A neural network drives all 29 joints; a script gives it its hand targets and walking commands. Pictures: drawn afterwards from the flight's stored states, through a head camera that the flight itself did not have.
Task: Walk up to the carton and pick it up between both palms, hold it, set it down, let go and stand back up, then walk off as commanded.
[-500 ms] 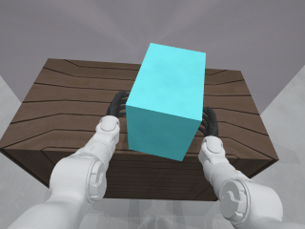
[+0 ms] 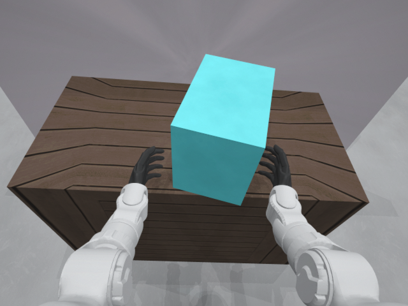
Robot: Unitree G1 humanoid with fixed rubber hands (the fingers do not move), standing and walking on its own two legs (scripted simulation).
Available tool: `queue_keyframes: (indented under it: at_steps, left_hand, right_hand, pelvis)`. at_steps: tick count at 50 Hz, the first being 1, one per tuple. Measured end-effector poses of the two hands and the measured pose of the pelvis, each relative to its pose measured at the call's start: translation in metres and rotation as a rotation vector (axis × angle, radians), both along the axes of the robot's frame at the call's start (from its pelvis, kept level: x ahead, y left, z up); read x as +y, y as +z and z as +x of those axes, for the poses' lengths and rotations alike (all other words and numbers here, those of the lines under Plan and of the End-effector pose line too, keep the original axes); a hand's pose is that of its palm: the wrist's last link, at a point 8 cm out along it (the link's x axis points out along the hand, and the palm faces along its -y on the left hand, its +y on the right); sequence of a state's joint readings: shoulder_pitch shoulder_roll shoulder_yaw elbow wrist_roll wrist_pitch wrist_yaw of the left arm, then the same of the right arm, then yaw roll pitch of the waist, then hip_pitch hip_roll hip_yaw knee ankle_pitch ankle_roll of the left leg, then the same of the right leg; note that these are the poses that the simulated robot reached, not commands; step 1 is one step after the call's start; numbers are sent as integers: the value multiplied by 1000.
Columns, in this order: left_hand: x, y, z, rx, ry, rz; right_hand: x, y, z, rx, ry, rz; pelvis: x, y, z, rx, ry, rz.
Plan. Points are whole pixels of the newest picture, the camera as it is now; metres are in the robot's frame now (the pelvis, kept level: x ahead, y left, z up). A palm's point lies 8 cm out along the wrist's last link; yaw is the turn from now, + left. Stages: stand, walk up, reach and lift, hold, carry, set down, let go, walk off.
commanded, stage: set down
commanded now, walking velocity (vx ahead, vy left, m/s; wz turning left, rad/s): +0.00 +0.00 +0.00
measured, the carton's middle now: (223, 129) +0.54 -0.03 +0.00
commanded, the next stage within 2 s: none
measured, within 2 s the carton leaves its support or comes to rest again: neither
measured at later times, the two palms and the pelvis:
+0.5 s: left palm (130, 207) +0.33 +0.18 -0.02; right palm (295, 212) +0.31 -0.17 +0.00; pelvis +0.00 -0.01 +0.00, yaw +0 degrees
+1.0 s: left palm (125, 224) +0.28 +0.18 +0.00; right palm (314, 234) +0.26 -0.19 +0.01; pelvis +0.01 -0.04 +0.01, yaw +1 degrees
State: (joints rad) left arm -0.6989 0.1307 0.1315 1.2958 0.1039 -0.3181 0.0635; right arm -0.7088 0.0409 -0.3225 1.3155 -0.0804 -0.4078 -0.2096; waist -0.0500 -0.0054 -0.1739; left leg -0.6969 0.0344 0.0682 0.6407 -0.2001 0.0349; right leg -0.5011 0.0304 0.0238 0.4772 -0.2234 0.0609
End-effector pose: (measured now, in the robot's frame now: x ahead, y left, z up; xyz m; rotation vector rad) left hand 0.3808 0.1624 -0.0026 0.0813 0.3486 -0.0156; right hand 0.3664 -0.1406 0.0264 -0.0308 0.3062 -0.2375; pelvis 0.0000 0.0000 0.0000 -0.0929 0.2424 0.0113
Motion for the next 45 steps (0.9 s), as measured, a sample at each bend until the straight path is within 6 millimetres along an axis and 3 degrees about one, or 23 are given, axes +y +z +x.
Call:
queue_keyframes:
  at_steps: [10, 20, 37, 45]
  left_hand:
    - [15, -15, -23, -17, 14, -7]
    - [16, -17, -40, -59, -14, -14]
    - [16, -20, -98, 15, -38, 4]
    - [17, -11, -99, 15, -36, 0]
  right_hand:
    - [-13, -16, -26, -6, -32, -14]
    - [-19, -23, -44, -29, -20, -25]
    - [-54, -26, -99, -54, -78, -16]
    - [-55, -19, -105, -60, -64, -7]
  pelvis:
    - [1, 0, -4, -6, 0, -2]
    - [-2, 1, -2, -21, 1, 3]
    - [-27, 8, 3, -128, 9, 39]
    - [-36, 10, 4, -136, 8, 51]
